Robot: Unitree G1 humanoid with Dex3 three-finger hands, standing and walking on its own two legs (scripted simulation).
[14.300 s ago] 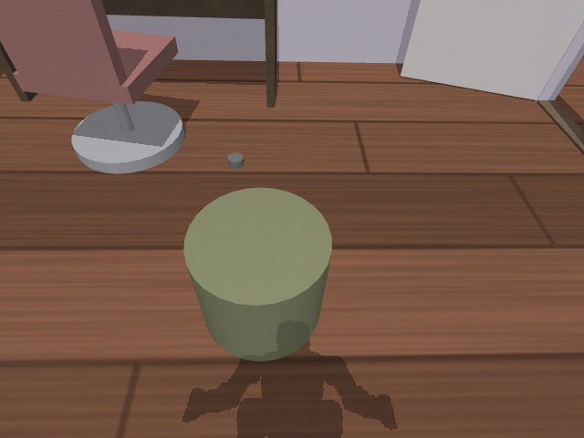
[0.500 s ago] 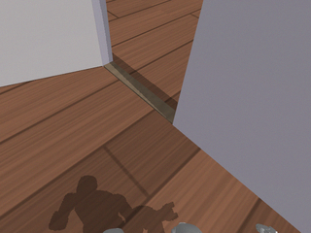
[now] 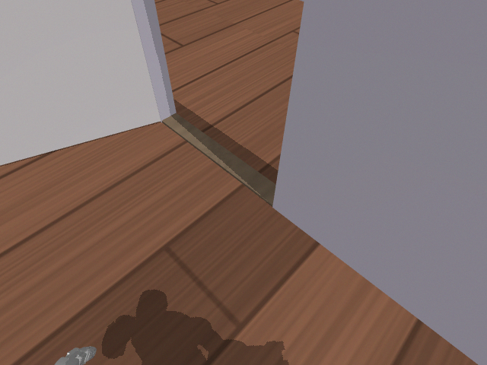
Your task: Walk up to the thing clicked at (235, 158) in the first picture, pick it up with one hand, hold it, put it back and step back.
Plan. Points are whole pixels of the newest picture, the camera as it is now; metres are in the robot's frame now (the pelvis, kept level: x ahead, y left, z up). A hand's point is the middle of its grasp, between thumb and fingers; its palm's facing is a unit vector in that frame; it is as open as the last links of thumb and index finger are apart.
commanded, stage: walk up
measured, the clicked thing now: out of the picture -0.31 +1.42 -0.75
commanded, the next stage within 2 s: stand in 0.32 s
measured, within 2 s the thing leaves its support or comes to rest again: neither
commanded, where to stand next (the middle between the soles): +0.05 +0.01 m, yaw +0 degrees
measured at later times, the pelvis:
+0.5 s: pelvis +0.01 +0.00 +0.01, yaw +0 degrees
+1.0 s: pelvis +0.02 -0.01 +0.01, yaw +0 degrees
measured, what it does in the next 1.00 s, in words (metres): stands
